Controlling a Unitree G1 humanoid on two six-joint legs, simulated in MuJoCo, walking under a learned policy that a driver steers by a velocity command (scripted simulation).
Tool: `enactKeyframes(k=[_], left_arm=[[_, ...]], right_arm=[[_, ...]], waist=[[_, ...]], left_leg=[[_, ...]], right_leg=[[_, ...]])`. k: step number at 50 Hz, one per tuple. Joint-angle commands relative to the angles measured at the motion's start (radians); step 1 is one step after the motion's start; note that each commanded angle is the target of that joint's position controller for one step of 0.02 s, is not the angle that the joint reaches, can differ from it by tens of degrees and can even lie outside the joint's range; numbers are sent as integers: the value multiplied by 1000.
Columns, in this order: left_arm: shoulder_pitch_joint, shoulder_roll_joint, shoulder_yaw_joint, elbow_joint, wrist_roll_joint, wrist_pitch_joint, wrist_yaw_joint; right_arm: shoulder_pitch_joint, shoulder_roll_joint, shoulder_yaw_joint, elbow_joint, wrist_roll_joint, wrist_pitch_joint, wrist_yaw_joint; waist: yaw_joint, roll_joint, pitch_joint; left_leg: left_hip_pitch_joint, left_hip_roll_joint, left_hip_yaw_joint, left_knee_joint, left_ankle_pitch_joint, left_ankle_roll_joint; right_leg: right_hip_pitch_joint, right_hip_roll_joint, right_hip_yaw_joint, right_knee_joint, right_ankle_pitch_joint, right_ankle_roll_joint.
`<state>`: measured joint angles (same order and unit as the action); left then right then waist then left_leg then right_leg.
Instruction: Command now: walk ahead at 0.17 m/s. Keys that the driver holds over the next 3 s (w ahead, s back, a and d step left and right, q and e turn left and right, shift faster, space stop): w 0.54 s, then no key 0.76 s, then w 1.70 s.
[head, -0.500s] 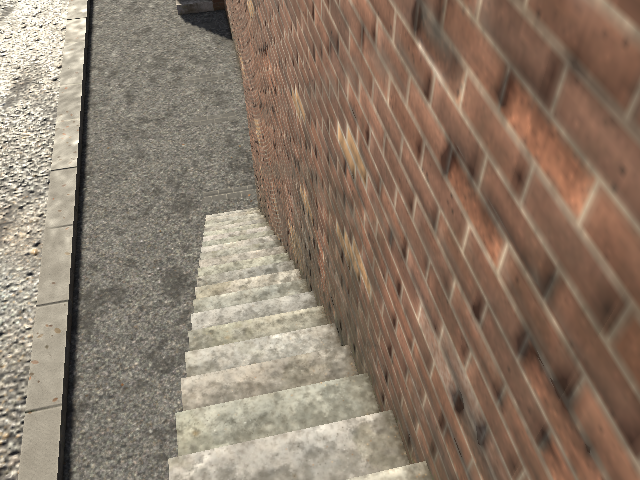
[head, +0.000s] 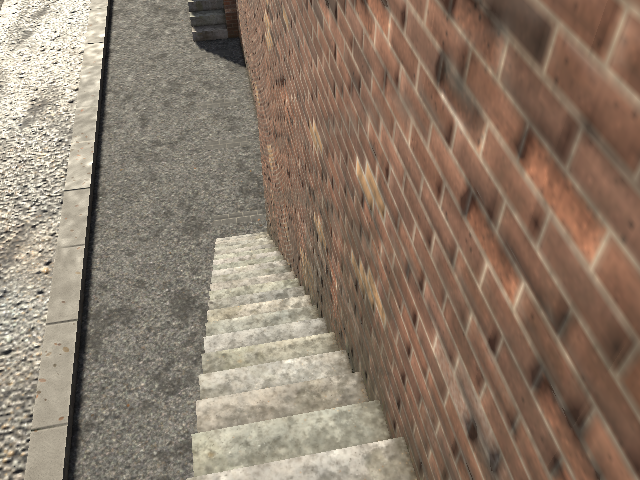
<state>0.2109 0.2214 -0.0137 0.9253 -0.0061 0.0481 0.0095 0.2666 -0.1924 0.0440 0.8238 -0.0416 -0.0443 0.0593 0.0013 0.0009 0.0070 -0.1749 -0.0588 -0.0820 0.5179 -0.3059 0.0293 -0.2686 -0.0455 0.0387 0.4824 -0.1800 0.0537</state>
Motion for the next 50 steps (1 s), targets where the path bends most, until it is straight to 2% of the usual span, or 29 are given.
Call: enactKeyframes(k=[1, 3, 4, 5, 8, 12, 13, 14, 16, 17, 18, 20, 22, 23, 24, 28, 31, 34, 35, 36, 37, 38, 40, 41, 42, 43, 46, 49, 50], left_arm=[[16, 86, 24, -48, 2, -25, 17], [75, 92, 33, -43, 13, -31, 6], [167, 51, 16, -25, 121, -113, -79], [204, -6, 9, 5, 121, -163, -102], [172, 136, 48, 14, 79, -216, -103], [217, 118, 60, 15, 80, -173, -20], [195, 236, 109, 58, -47, -118, 20], [178, 207, 100, 56, -48, -85, 31], [-37, 97, 79, -9, -28, -71, 18], [-90, -25, 47, -61, 166, -106, -52], [-37, -26, 69, -104, 138, -132, -75], [-28, 11, 70, -46, 133, -139, -64], [133, -27, 40, -5, 167, -125, -64], [-56, 67, 88, -62, 38, -109, 9], [50, 9, 27, -56, 151, -91, -81], [7, -6, -5, -152, 141, -69, -133], [-86, 14, -26, -211, 174, -83, -120], [-56, 60, -10, -165, 125, -101, -134], [108, 72, 4, -128, 140, -99, -137], [190, 108, 26, -104, 108, -109, -114], [449, 233, 70, -73, 107, -92, -104], [457, 182, 61, -88, 99, -102, -137], [163, 160, 42, -170, 84, -151, -138], [-24, 57, -3, -213, 26, -179, -129], [188, 4, 5, -104, -108, -178, 10], [-62, 46, -15, -204, 32, -195, -66], [-124, 112, 3, -159, 46, -166, -106], [-244, 120, -13, -190, 18, -189, -154], [-82, 90, -2, -181, -6, -165, -168]], right_arm=[[-45, -147, -48, -54, -1, -27, -2], [-46, -199, -75, -38, 0, -3, 4], [-132, -341, -134, -135, 67, -35, -47], [-169, -297, -119, -152, 85, -46, -61], [-70, -113, -78, -127, 25, -47, -71], [-219, -77, -50, -106, 23, -55, -128], [39, -51, -66, -40, -8, -22, -42], [118, -30, -64, -2, -5, -11, -16], [418, -121, -101, 98, -15, 10, -16], [644, -235, -115, 146, -32, -72, -33], [612, -333, -129, 112, -28, -121, -25], [371, -151, -73, 114, -11, -120, -26], [207, 4, -20, 133, -17, -118, -41], [78, -138, -71, 101, 17, -102, -37], [11, 22, -3, 54, -36, -120, -78], [106, -133, -17, 72, -40, -135, -102], [193, -159, -1, 98, -23, -126, -99], [323, -154, -13, 119, 52, -78, -92], [343, -179, -14, 162, 4, -53, -61], [315, -140, -7, 153, 35, -35, -38], [418, -90, -10, 153, -43, -27, 25], [339, -119, -15, 105, -21, -31, 25], [46, -91, 13, -104, 10, -57, -1], [1, -110, 16, -142, -14, -62, -24], [-73, -122, -31, -64, -31, 41, -40], [237, -114, -1, -22, -7, -13, -5], [426, 24, -1, 98, -35, -13, 90], [294, -119, -48, -6, 24, -51, 20], [71, -189, -27, -80, 76, -42, 14]], waist=[[6, 136, 35], [20, 160, 88], [16, 90, 209], [36, -2, 124], [-19, -171, 76], [88, -103, 8], [-30, -180, 14], [-61, -144, -46], [-232, 122, -42], [-270, 261, 8], [-207, 306, 88], [-93, -25, 167], [57, 35, 61], [82, -91, 95], [100, 126, 21], [17, -42, 41], [-29, 74, 63], [-142, -14, 111], [-57, 120, 95], [-25, -85, 102], [23, -279, -194], [37, -196, -426], [12, -74, -247], [-65, 13, -195], [23, -38, -67], [-152, 19, 38], [-239, -102, 47], [-237, -83, -47], [-41, 68, -98]], left_leg=[[-196, 112, -165, -268, -365, 77], [-224, 138, -197, -269, -452, 100], [-416, 226, -230, -118, -474, 96], [-291, 232, -216, -54, -486, 113], [-243, -37, 71, 364, -390, -14], [-378, 54, 64, 268, -310, -54], [-154, 36, 73, 220, -103, 22], [81, -9, 123, 149, -89, 30], [492, 109, -106, -41, 37, 56], [532, 131, -116, 122, 362, 167], [421, 399, -623, -57, 154, 349], [324, 427, -540, -38, -140, 309], [22, 288, -350, -9, -51, 257], [-278, 181, -139, -160, 74, 124], [-492, 148, -156, 3, -45, 214], [-681, 81, 6, 171, -247, 164], [-477, 137, -101, 342, -259, 155], [-24, 51, -117, 613, -233, 89], [-173, 70, -142, 735, -16, 103], [-157, 47, -175, 890, -49, 88], [-588, -42, -9, 1352, -278, -35], [-825, -66, 13, 1672, -620, -103], [-1027, 86, -31, 1534, -553, -127], [-896, 183, -84, 1169, -395, -148], [-625, 80, -104, 1014, -206, -115], [-505, 207, -70, 718, 161, -145], [128, 77, 189, 816, 535, -120], [16, 90, 163, 444, 382, -156], [-197, 143, 27, 290, 575, -68]], right_leg=[[93, 60, -92, 96, -54, -34], [27, 49, -121, 198, -107, -59], [10, 17, -6, 303, -190, -49], [-65, 6, 30, 141, -197, -76], [-161, -122, 357, -235, -624, -304], [-17, -241, 470, -190, -425, -369], [-23, -182, 325, -97, -63, -282], [-153, -120, 203, -46, 93, -231], [-534, 26, -43, 467, 117, -143], [-790, 206, 54, 950, -315, -124], [-1096, 238, 237, 947, -350, -123], [-1307, 104, 352, 1061, -21, -134], [-1074, 46, 236, 1054, 215, -131], [-583, 33, 52, 503, 321, -59], [-565, -4, 48, 912, 557, -56], [-161, 19, -49, 461, 658, -68], [-153, 32, -40, 327, 554, -47], [-237, -6, -33, -344, 556, -63], [53, -9, -56, -185, 680, -60], [109, -48, -28, -631, 765, -118], [817, -241, 17, 89, 1425, -337], [1010, -350, 135, 291, 1640, -485], [635, -388, 286, 192, 1162, -435], [316, -339, 227, 163, 843, -363], [43, -408, 189, -62, 575, -379], [-291, -149, -16, 113, 288, -266], [-812, -55, -45, 183, 366, -205], [-392, -116, 63, 295, 670, -146], [-162, -38, -25, 265, 347, -68]])
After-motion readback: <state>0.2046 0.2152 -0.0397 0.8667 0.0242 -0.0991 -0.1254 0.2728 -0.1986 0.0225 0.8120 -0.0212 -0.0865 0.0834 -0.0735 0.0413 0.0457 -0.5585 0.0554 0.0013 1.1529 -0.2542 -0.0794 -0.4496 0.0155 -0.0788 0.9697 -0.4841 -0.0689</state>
